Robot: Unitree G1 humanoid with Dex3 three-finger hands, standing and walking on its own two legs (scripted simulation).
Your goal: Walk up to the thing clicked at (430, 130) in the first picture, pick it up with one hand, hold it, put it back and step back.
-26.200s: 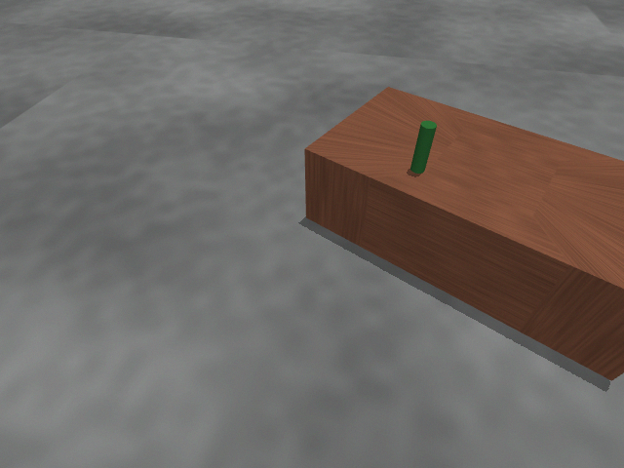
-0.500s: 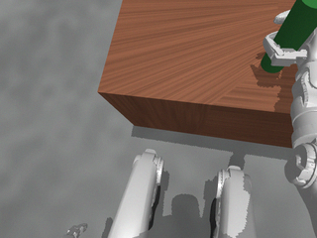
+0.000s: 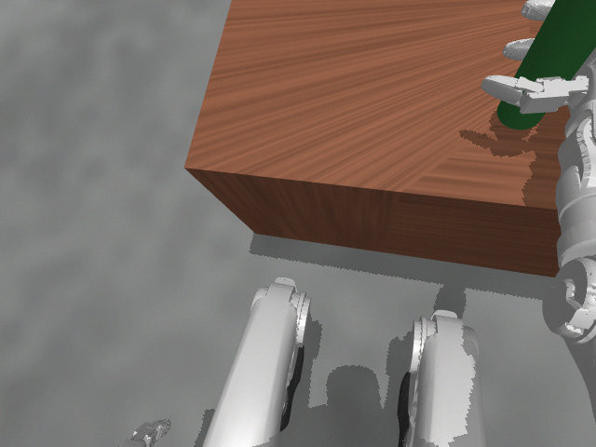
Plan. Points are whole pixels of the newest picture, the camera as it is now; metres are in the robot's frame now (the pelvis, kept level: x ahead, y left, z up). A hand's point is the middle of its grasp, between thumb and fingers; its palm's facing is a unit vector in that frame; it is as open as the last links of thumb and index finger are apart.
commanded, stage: open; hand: right
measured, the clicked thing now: (554, 57) +0.58 -0.17 +0.04
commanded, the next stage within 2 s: withdraw in 0.12 s
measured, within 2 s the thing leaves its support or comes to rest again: rests again in 0.66 s
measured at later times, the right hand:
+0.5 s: hand (572, 42) +0.59 -0.18 +0.05, palm faces +0.08 +1.00 -0.05, open 11.9 cm
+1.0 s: hand out of the picture +0.56 -0.30 +0.19, palm faces +0.27 +0.91 -0.32, open 16.8 cm
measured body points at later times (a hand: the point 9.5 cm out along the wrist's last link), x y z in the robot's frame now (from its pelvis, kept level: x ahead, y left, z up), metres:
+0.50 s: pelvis +0.00 +0.00 +0.01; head +0.23 -0.02 +0.40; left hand +0.04 +0.28 -0.11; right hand +0.58 -0.23 +0.06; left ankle +0.10 +0.15 -0.41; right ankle +0.07 -0.14 -0.41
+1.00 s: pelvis +0.03 +0.00 +0.16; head +0.21 -0.03 +0.57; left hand +0.05 +0.26 +0.05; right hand +0.54 -0.35 +0.21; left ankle +0.10 +0.15 -0.41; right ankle +0.07 -0.14 -0.41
